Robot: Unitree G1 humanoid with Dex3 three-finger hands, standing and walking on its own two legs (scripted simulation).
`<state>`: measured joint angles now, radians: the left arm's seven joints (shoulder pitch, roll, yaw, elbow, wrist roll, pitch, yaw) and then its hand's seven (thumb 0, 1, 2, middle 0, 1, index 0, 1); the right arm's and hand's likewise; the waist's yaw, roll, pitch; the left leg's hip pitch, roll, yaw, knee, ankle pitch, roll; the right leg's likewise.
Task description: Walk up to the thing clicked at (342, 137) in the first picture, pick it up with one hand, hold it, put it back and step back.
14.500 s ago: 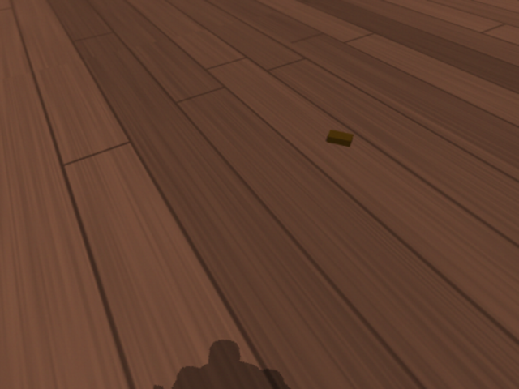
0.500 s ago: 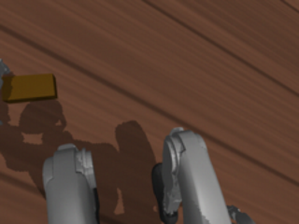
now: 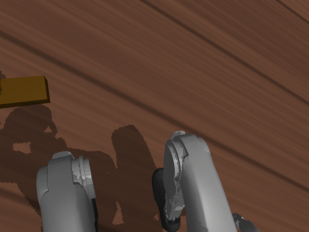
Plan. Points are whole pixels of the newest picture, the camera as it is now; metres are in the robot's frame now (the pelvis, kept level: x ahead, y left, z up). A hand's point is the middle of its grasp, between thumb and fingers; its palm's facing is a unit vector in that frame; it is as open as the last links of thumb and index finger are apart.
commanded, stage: rise first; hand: left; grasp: from above
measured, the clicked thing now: (20, 92) +0.51 +0.32 -0.30
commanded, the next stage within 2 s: approach in 1.08 s
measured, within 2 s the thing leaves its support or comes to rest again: neither
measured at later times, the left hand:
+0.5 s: hand out of the picture +0.45 +0.36 -0.18, palm faces -0.45 -0.09 -0.89, open 14.2 cm
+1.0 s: hand out of the picture +0.45 +0.36 -0.18, palm faces -0.46 -0.08 -0.89, open 14.2 cm
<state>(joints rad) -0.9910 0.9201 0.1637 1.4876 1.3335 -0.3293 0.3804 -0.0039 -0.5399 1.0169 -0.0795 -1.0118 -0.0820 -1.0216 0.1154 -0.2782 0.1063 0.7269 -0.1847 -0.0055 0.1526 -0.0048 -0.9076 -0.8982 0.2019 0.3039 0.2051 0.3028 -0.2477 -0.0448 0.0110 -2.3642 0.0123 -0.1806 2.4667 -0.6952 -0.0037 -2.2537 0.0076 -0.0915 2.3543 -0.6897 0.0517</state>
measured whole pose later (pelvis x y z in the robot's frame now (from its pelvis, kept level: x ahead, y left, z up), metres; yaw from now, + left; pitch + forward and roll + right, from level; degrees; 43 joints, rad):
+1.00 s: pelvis +0.00 +0.00 +0.00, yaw -1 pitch +33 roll -12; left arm -1.02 0.96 0.14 1.51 1.33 -0.32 0.37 0.00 -0.56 1.04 -0.09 -1.00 -0.08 -1.02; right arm 0.14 -0.29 0.15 0.69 -0.18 -0.02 0.16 0.00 -0.90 -0.90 0.20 0.30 0.21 0.30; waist -0.28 -0.04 0.03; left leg -2.37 0.01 -0.19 2.47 -0.69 0.00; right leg -2.25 0.01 -0.10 2.34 -0.68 0.06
